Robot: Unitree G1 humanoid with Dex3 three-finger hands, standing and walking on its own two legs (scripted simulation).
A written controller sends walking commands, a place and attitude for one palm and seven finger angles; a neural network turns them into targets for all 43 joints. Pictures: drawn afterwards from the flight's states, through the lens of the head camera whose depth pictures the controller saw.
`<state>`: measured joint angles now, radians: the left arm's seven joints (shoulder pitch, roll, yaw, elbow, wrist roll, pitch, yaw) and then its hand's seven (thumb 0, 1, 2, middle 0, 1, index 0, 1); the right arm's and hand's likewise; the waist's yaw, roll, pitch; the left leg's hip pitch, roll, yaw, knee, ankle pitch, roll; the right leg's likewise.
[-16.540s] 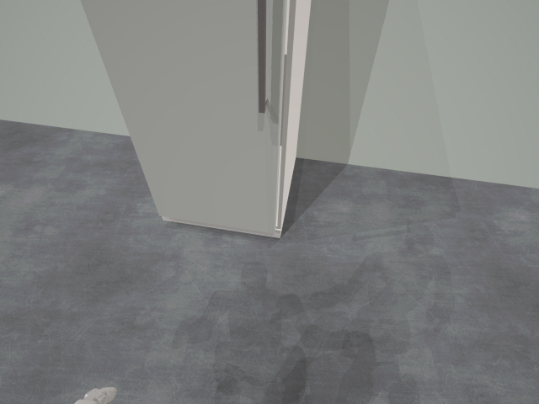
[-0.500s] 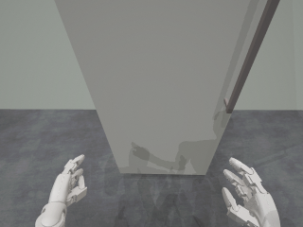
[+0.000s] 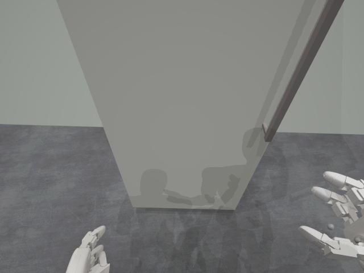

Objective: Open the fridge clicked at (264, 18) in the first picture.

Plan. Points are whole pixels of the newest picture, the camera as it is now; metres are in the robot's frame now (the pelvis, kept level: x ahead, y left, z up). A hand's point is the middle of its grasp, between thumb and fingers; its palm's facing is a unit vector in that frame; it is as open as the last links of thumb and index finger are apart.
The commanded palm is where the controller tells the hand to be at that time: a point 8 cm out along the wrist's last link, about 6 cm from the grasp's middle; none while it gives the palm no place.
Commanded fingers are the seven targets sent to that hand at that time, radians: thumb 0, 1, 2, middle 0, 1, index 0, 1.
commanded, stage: raise the hand to about handle height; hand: right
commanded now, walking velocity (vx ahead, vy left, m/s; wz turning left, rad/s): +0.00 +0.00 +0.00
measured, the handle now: (299, 61) +0.51 -0.21 +0.23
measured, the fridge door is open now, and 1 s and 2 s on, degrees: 0 0 0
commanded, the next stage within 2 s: move the hooked fingers beside the handle in 1.20 s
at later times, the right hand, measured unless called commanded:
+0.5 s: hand out of the picture +0.24 -0.28 +0.16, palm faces +0.04 +1.00 -0.09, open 13.8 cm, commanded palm +0.21 -0.32 +0.18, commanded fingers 0.00 0.50 -0.30 0.30 1.20 0.30 1.20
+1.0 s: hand out of the picture +0.27 -0.27 +0.19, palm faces +0.03 +1.00 -0.08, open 14.0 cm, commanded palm +0.24 -0.32 +0.20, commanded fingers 0.00 0.50 -0.30 0.30 1.20 0.30 1.20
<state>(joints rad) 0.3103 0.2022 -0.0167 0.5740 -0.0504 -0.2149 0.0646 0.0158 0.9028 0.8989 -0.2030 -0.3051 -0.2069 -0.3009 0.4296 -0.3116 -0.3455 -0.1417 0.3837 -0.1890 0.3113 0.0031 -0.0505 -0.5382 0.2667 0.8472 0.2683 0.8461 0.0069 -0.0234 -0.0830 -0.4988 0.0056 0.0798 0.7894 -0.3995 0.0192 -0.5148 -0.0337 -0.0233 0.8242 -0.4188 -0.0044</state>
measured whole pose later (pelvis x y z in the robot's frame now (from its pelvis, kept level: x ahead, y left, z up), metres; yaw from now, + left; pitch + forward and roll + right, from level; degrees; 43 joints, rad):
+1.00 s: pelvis +0.00 +0.00 +0.03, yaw +0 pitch -1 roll +0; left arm 0.26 0.28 -0.06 0.59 -0.07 -0.24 0.10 0.02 0.90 0.90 -0.20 -0.30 -0.20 -0.30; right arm -0.04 -0.45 -0.48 0.11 0.36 0.07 0.48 -0.02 0.50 -0.30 0.30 1.20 0.31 1.20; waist -0.03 -0.03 -0.02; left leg -0.22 0.00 0.08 0.52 -0.28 0.02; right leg -0.23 -0.02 -0.03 0.55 -0.29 0.00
